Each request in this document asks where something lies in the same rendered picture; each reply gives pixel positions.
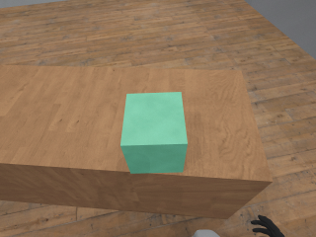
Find robot right hand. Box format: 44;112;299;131
251;214;284;237

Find pedestal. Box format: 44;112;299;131
0;64;273;220

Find carton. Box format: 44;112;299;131
120;92;188;174

